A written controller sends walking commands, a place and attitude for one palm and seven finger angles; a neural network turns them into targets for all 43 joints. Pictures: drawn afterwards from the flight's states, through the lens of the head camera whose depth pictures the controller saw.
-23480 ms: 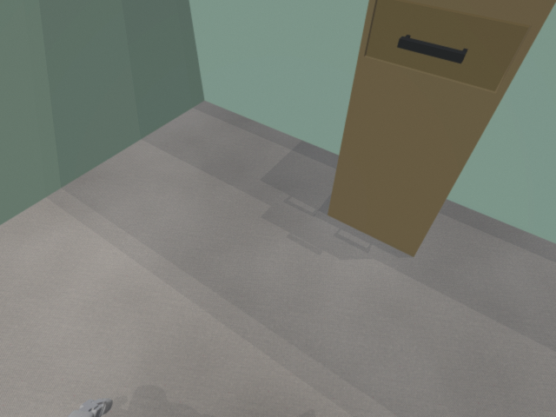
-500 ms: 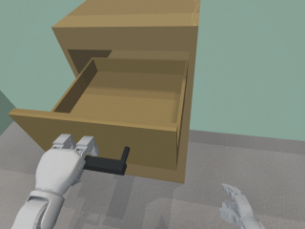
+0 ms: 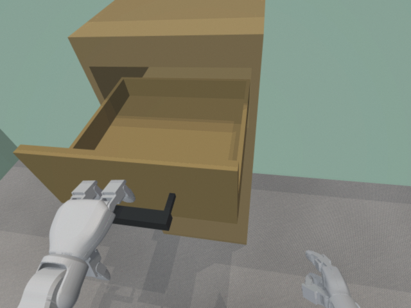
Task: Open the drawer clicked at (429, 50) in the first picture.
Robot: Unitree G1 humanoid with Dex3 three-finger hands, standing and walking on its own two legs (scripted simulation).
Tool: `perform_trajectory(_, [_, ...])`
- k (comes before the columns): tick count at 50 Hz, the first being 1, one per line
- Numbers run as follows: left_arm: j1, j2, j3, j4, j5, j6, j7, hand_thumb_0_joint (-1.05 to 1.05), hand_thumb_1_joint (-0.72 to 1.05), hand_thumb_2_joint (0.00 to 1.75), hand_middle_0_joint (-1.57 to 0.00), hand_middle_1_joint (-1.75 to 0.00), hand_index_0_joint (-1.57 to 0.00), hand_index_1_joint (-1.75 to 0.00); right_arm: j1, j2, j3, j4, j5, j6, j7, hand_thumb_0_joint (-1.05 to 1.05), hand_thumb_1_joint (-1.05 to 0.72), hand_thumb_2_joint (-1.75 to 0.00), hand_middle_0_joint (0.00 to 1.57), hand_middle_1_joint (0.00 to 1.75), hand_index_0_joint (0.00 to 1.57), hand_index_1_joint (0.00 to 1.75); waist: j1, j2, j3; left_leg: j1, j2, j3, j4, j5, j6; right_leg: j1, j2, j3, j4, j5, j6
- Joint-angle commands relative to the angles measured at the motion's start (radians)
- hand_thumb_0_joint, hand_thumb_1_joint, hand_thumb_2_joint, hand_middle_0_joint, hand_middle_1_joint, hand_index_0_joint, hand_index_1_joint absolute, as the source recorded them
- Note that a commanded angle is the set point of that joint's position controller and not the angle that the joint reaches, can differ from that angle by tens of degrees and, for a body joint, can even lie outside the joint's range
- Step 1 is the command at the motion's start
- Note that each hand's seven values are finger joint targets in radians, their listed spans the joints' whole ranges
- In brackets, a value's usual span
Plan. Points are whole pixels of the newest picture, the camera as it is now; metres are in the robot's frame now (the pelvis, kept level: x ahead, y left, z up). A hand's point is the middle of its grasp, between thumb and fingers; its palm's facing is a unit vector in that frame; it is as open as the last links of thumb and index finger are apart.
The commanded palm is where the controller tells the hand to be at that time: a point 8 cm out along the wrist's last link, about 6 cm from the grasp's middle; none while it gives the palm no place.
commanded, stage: lift the hand off the handle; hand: left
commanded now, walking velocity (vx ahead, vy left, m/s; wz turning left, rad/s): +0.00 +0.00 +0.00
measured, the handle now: (125, 204) +0.26 +0.18 +0.11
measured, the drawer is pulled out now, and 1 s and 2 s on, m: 0.29 0.29 0.29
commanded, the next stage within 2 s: draw the hand back to the body in 1.56 s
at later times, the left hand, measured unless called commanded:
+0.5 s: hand (105, 223) +0.22 +0.20 +0.11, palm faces +0.11 -0.09 -0.99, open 13.4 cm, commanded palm +0.18 +0.20 +0.17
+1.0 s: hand (86, 194) +0.22 +0.20 +0.19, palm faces +0.23 -0.04 -0.97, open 13.5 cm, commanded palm +0.17 +0.20 +0.25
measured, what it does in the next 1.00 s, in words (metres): stands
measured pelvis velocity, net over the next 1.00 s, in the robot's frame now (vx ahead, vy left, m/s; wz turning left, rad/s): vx -0.02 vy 0.00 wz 0.03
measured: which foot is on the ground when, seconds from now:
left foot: down 0.00-1.00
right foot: down 0.00-1.00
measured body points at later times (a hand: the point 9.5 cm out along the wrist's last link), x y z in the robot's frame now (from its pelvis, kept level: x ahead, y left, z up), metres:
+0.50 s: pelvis +0.00 +0.00 +0.00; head -0.01 -0.05 +0.45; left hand +0.20 +0.20 +0.16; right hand +0.24 -0.18 -0.09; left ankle -0.03 +0.12 -0.73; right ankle +0.03 -0.11 -0.74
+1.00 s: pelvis -0.02 +0.00 +0.01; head -0.03 -0.07 +0.45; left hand +0.20 +0.20 +0.24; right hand +0.23 -0.18 -0.09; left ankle -0.03 +0.12 -0.73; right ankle +0.03 -0.11 -0.74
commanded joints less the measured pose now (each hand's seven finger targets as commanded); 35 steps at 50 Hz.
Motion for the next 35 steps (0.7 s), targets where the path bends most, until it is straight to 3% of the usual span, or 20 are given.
perform_trajectory(1, [-0.073, 0.109, 0.116, -0.261, -0.021, 0.017, 0.051, 0.0, -0.5, 0.3, -0.3, -1.2, -0.3, -1.2, -0.184, -0.087, -0.034, -0.195, 0.007, -0.062, 0.01, 0.0, -0.9, -0.9, 0.2, 0.3, 0.2, 0.3, 0.017, -0.068, -0.178, -0.048, -0.015, -0.007, -0.066, 0.219, -0.002, 0.128, 0.011, 0.015, -0.057, 0.129, -0.014])
perform_trajectory(4, [-0.135, 0.094, 0.088, -0.203, 0.077, 0.039, 0.069, 0.0, -0.5, 0.3, -0.3, -1.2, -0.3, -1.2, -0.182, -0.074, -0.02, -0.177, -0.015, -0.047, 0.019, 0.0, -0.9, -0.9, 0.2, 0.3, 0.2, 0.3, 0.021, -0.107, -0.13, -0.074, -0.021, -0.006, -0.074, 0.182, 0.004, 0.092, 0.01, 0.015, -0.067, 0.057, -0.02])
perform_trajectory(6, [-0.188, 0.104, 0.086, -0.201, 0.093, 0.054, 0.077, 0.0, -0.5, 0.3, -0.3, -1.2, -0.3, -1.2, -0.199, -0.073, -0.019, -0.179, -0.005, -0.045, 0.022, 0.0, -0.9, -0.9, 0.2, 0.3, 0.2, 0.3, 0.016, -0.083, -0.131, -0.074, -0.013, -0.011, -0.072, 0.146, 0.003, 0.087, 0.014, 0.019, -0.056, 0.026, -0.025])
perform_trajectory(7, [-0.213, 0.05, 0.03, -0.191, 0.11, 0.059, 0.072, 0.0, -0.5, 0.3, -0.3, -1.2, -0.3, -1.2, -0.19, -0.059, -0.012, -0.177, -0.013, -0.048, 0.026, 0.0, -0.9, -0.9, 0.2, 0.3, 0.2, 0.3, 0.021, -0.08, -0.161, -0.06, -0.02, -0.01, -0.072, 0.161, 0.008, 0.091, 0.01, 0.008, -0.05, 0.021, -0.027])
perform_trajectory(11, [-0.24, 0.111, 0.069, -0.203, 0.07, 0.081, 0.053, 0.0, -0.5, 0.3, -0.3, -1.2, -0.3, -1.2, -0.207, -0.069, -0.019, -0.174, 0.003, -0.042, 0.015, 0.0, -0.9, -0.9, 0.2, 0.3, 0.2, 0.3, 0.017, -0.042, -0.2, -0.034, -0.018, -0.015, -0.076, 0.194, 0.004, 0.144, 0.016, 0.016, -0.045, 0.102, -0.025])
perform_trajectory(12, [-0.227, 0.062, 0.026, -0.179, 0.079, 0.088, 0.042, 0.0, -0.5, 0.3, -0.3, -1.2, -0.3, -1.2, -0.2, -0.054, -0.008, -0.172, -0.006, -0.043, 0.019, 0.0, -0.9, -0.9, 0.2, 0.3, 0.2, 0.3, 0.023, -0.084, -0.205, -0.036, -0.025, -0.01, -0.076, 0.206, 0.01, 0.146, 0.008, 0.006, -0.049, 0.096, -0.022])
perform_trajectory(14, [-0.247, 0.076, 0.032, -0.166, 0.063, 0.09, 0.024, 0.0, -0.5, 0.3, -0.3, -1.2, -0.3, -1.2, -0.206, -0.058, -0.011, -0.159, -0.002, -0.034, 0.015, 0.0, -0.9, -0.9, 0.2, 0.3, 0.2, 0.3, 0.017, -0.097, -0.148, -0.04, -0.025, -0.009, -0.091, 0.203, 0.011, 0.136, 0.011, 0.006, -0.068, 0.103, -0.019])
perform_trajectory(16, [-0.344, 0.163, 0.089, -0.235, 0.045, 0.091, 0.017, 0.0, -0.5, 0.3, -0.3, -1.2, -0.3, -1.2, -0.228, -0.069, -0.006, -0.169, 0.007, -0.032, 0.005, 0.0, -0.9, -0.9, 0.2, 0.3, 0.2, 0.3, 0.008, -0.054, -0.16, -0.033, -0.016, -0.014, -0.096, 0.17, 0.011, 0.162, 0.009, 0.017, -0.07, 0.091, -0.017])
perform_trajectory(17, [-0.338, 0.129, 0.063, -0.234, 0.063, 0.093, 0.011, 0.0, -0.5, 0.3, -0.3, -1.2, -0.3, -1.2, -0.226, -0.055, 0.003, -0.174, -0.003, -0.036, 0.008, 0.0, -0.9, -0.9, 0.2, 0.3, 0.2, 0.3, 0.025, -0.058, -0.192, -0.018, -0.024, -0.012, -0.096, 0.198, 0.017, 0.175, 0.003, 0.014, -0.074, 0.091, -0.02])
perform_trajectory(19, [-0.323, 0.119, 0.057, -0.234, 0.046, 0.089, -0.003, 0.0, -0.5, 0.3, -0.3, -1.2, -0.3, -1.2, -0.227, -0.056, 0.001, -0.164, 0.0, -0.029, 0.007, 0.0, -0.9, -0.9, 0.2, 0.3, 0.2, 0.3, 0.019, -0.055, -0.161, -0.005, -0.023, -0.013, -0.109, 0.224, 0.014, 0.174, 0.007, 0.008, -0.087, 0.117, -0.019])
perform_trajectory(21, [-0.339, 0.174, 0.109, -0.288, 0.01, 0.082, -0.007, 0.0, -0.5, 0.3, -0.3, -1.2, -0.3, -1.2, -0.24, -0.065, 0.001, -0.18, 0.015, -0.038, 0.004, 0.0, -0.9, -0.9, 0.2, 0.3, 0.2, 0.3, 0.014, -0.023, -0.172, 0.003, -0.011, -0.021, -0.109, 0.222, 0.009, 0.191, 0.011, 0.014, -0.084, 0.13, -0.018])
perform_trajectory(22, [-0.342, 0.121, 0.06, -0.283, 0.015, 0.081, -0.018, 0.0, -0.5, 0.3, -0.3, -1.2, -0.3, -1.2, -0.236, -0.051, 0.011, -0.18, 0.004, -0.041, 0.008, 0.0, -0.9, -0.9, 0.2, 0.3, 0.2, 0.3, 0.023, -0.043, -0.184, 0.008, -0.02, -0.017, -0.116, 0.229, 0.013, 0.194, 0.003, 0.002, -0.09, 0.112, -0.017])
perform_trajectory(25, [-0.338, 0.145, 0.087, -0.275, 0.0, 0.077, -0.035, 0.0, -0.5, 0.3, -0.3, -1.2, -0.3, -1.2, -0.235, -0.061, 0.004, -0.17, 0.007, -0.033, 0.009, 0.0, -0.9, -0.9, 0.2, 0.3, 0.2, 0.3, 0.018, -0.069, -0.135, 0.01, -0.019, -0.017, -0.132, 0.234, 0.012, 0.192, 0.003, 0.008, -0.116, 0.124, -0.013])
perform_trajectory(26, [-0.367, 0.179, 0.116, -0.289, -0.017, 0.08, -0.04, 0.0, -0.5, 0.3, -0.3, -1.2, -0.3, -1.2, -0.249, -0.068, 0.006, -0.172, 0.019, -0.035, 0.007, 0.0, -0.9, -0.9, 0.2, 0.3, 0.2, 0.3, 0.01, -0.036, -0.129, 0.005, -0.01, -0.019, -0.136, 0.212, 0.007, 0.195, 0.008, 0.009, -0.11, 0.111, -0.015])
perform_trajectory(27, [-0.386, 0.13, 0.067, -0.295, 0.0, 0.079, -0.05, 0.0, -0.5, 0.3, -0.3, -1.2, -0.3, -1.2, -0.245, -0.055, 0.013, -0.176, 0.007, -0.039, 0.014, 0.0, -0.9, -0.9, 0.2, 0.3, 0.2, 0.3, 0.021, -0.043, -0.155, 0.015, -0.019, -0.016, -0.14, 0.225, 0.012, 0.204, 0.001, 0.004, -0.115, 0.1, -0.017])
perform_trajectory(30, [-0.372, 0.179, 0.108, -0.284, -0.007, 0.089, -0.066, 0.0, -0.5, 0.3, -0.3, -1.2, -0.3, -1.2, -0.245, -0.067, 0.005, -0.169, 0.011, -0.026, 0.014, 0.0, -0.9, -0.9, 0.2, 0.3, 0.2, 0.3, 0.022, -0.073, -0.144, 0.022, -0.019, -0.014, -0.151, 0.233, 0.013, 0.22, 0.001, 0.012, -0.13, 0.121, -0.012])
perform_trajectory(31, [-0.407, 0.214, 0.139, -0.327, -0.032, 0.088, -0.071, 0.0, -0.5, 0.3, -0.3, -1.2, -0.3, -1.2, -0.259, -0.075, 0.007, -0.181, 0.024, -0.033, 0.011, 0.0, -0.9, -0.9, 0.2, 0.3, 0.2, 0.3, 0.015, -0.035, -0.161, 0.021, -0.011, -0.017, -0.152, 0.209, 0.01, 0.235, 0.003, 0.014, -0.124, 0.114, -0.01])
perform_trajectory(32, [-0.427, 0.17, 0.091, -0.326, -0.017, 0.089, -0.081, 0.0, -0.5, 0.3, -0.3, -1.2, -0.3, -1.2, -0.259, -0.059, 0.016, -0.183, 0.012, -0.039, 0.017, 0.0, -0.9, -0.9, 0.2, 0.3, 0.2, 0.3, 0.025, -0.038, -0.186, 0.032, -0.022, -0.012, -0.151, 0.221, 0.015, 0.238, -0.005, 0.008, -0.129, 0.099, -0.012])
perform_trajectory(33, [-0.432, 0.192, 0.111, -0.289, -0.026, 0.088, -0.085, 0.0, -0.5, 0.3, -0.3, -1.2, -0.3, -1.2, -0.25, -0.062, 0.006, -0.162, 0.015, -0.033, 0.012, 0.0, -0.9, -0.9, 0.2, 0.3, 0.2, 0.3, 0.011, -0.053, -0.151, 0.033, -0.02, -0.016, -0.163, 0.226, 0.015, 0.236, 0.0, 0.012, -0.14, 0.11, -0.013])
perform_trajectory(35, [-0.43, 0.226, 0.146, -0.299, -0.027, 0.088, -0.093, 0.0, -0.5, 0.3, -0.3, -1.2, -0.3, -1.2, -0.247, -0.072, 0.007, -0.167, 0.014, -0.03, 0.013, 0.0, -0.9, -0.9, 0.2, 0.3, 0.2, 0.3, 0.023, -0.066, -0.163, 0.037, -0.021, -0.016, -0.164, 0.236, 0.013, 0.244, -0.004, 0.013, -0.143, 0.123, -0.009])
